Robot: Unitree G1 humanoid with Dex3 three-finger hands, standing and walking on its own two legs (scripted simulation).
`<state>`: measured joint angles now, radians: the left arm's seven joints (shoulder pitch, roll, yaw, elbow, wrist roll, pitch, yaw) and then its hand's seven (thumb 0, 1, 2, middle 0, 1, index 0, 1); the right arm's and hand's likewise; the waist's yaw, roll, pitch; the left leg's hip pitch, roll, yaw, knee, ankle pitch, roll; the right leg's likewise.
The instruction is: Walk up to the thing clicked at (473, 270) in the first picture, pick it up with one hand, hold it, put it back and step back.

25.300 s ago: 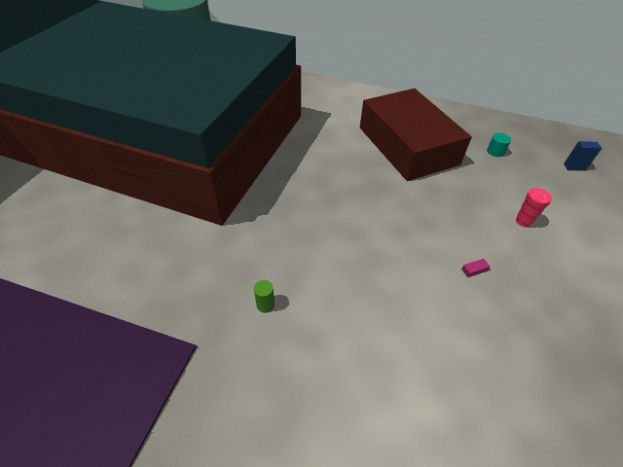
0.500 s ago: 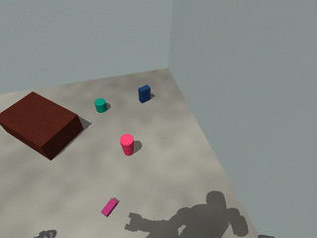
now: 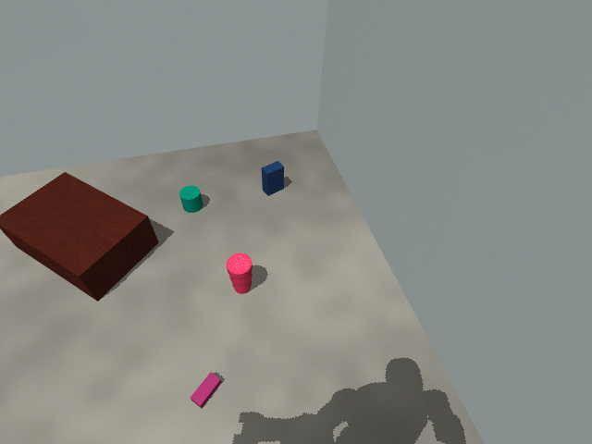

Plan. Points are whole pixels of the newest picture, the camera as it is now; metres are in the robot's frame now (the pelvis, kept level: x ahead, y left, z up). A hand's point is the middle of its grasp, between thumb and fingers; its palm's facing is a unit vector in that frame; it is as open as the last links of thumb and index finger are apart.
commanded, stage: walk up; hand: left
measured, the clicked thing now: (206, 389) +0.41 +0.26 -0.77
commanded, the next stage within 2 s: stand in 0.20 s
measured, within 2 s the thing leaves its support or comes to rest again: neither
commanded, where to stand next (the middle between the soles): +0.03 +0.00 m, yaw -1 degrees
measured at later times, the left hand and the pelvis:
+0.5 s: hand out of the picture +0.07 +0.25 -0.15, palm faces -0.02 -0.94 -0.34, open 7.3 cm; pelvis -0.01 +0.00 +0.00, yaw +0 degrees
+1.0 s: hand out of the picture +0.07 +0.25 -0.16, palm faces -0.03 -0.94 -0.34, open 7.3 cm; pelvis -0.01 +0.00 +0.00, yaw +0 degrees
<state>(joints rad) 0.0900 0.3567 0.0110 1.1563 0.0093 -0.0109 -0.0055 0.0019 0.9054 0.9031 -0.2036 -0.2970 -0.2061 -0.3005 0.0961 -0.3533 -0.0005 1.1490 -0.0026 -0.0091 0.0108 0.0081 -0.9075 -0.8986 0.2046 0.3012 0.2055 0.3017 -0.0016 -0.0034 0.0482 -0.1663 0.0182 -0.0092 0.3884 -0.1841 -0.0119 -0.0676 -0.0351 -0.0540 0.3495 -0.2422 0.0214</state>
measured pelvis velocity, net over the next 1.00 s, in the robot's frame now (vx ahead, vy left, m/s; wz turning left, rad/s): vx -0.01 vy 0.00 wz -0.01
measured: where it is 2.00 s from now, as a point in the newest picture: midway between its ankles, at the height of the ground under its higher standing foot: outside the picture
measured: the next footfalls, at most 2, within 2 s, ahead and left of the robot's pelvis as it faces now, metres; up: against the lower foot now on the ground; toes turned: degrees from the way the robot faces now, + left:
none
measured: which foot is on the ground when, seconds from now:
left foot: down 0.00-1.00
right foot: down 0.00-1.00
